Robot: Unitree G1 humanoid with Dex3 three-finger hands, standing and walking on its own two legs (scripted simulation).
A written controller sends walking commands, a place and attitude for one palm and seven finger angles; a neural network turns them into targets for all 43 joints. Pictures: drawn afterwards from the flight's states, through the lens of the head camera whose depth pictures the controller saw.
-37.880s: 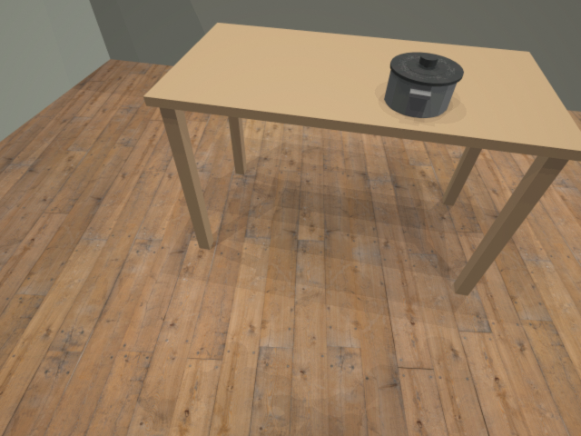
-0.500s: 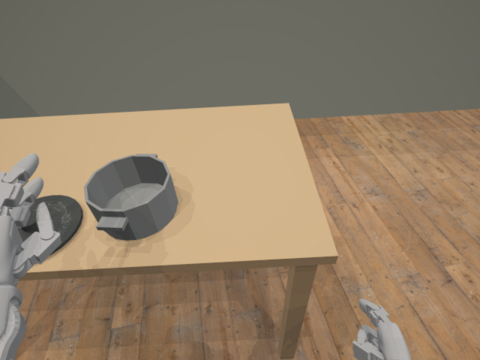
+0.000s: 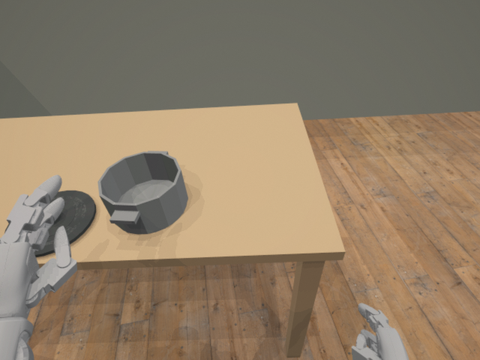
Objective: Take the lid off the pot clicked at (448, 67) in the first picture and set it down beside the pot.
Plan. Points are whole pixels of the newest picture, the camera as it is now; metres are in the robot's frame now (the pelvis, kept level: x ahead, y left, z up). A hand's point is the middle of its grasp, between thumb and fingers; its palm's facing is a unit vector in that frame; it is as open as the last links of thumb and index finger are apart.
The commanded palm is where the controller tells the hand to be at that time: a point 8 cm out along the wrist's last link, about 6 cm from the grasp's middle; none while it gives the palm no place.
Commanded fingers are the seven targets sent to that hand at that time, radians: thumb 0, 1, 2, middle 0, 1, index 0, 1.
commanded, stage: step back with the hand held close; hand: left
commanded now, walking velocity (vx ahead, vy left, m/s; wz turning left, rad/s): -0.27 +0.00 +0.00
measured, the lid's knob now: (47, 214) +0.39 +0.49 +0.00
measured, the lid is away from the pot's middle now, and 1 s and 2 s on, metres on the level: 0.22 0.22 0.22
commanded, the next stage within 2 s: stop stepping back and stand still in 1.12 s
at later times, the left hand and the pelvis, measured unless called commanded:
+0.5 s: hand (35, 273) +0.16 +0.27 +0.17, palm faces +0.32 -0.81 -0.49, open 7.4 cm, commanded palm +0.09 +0.32 +0.19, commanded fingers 0.00 0.90 0.90 -0.20 -0.30 -0.20 -0.30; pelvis -0.03 +0.04 -0.01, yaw +0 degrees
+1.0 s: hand out of the picture +0.04 +0.34 +0.16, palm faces +0.42 -0.81 -0.40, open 7.4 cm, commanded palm -0.03 +0.37 +0.19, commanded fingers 0.00 0.90 0.90 -0.20 -0.30 -0.20 -0.30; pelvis -0.15 +0.09 -0.01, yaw +3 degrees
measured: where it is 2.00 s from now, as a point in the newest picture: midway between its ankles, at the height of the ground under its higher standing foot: outside the picture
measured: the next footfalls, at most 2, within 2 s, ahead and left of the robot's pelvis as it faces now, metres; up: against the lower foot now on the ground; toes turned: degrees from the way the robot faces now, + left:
left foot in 0.50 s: +0.00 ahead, +0.19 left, +0.00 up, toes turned +1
left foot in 0.88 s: -0.08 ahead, +0.23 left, +0.00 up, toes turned +4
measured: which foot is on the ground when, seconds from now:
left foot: down 0.00-0.30, up 0.32-0.48, down 0.50-0.68, up 0.70-0.86, down 0.88-1.00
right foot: down 0.00-0.88, up 0.90-1.00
